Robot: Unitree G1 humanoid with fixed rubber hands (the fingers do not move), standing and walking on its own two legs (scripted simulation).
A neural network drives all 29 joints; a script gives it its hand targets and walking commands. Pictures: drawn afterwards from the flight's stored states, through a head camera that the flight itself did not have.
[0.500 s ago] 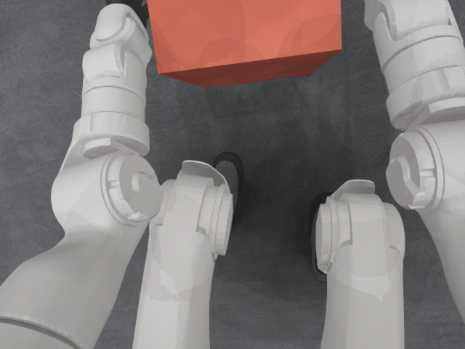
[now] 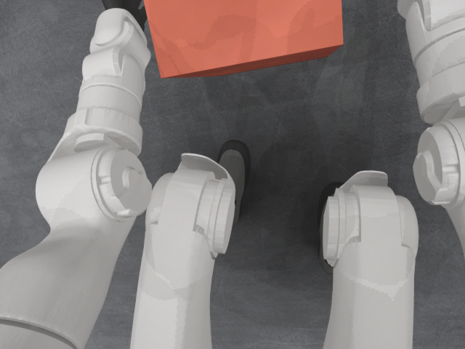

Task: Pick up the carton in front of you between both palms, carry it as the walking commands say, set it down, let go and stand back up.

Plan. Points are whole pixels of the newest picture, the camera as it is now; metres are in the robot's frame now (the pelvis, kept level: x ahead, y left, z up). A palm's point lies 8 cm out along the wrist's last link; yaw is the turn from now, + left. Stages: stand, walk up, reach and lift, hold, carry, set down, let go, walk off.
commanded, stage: set down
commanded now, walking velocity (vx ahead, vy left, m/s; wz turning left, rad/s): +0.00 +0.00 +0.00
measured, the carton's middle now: out of the picture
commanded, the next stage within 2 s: let go in 1.18 s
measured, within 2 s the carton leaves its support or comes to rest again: neither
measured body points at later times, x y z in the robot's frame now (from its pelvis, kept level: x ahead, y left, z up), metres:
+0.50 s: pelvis +0.00 +0.01 +0.05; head +0.36 +0.01 +0.32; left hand +0.52 +0.24 -0.08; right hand +0.62 -0.13 -0.08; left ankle +0.15 +0.13 -0.35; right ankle +0.07 -0.10 -0.35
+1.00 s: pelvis +0.02 +0.01 +0.18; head +0.35 +0.00 +0.48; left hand +0.52 +0.24 +0.07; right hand +0.62 -0.14 +0.07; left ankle +0.15 +0.13 -0.35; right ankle +0.07 -0.10 -0.35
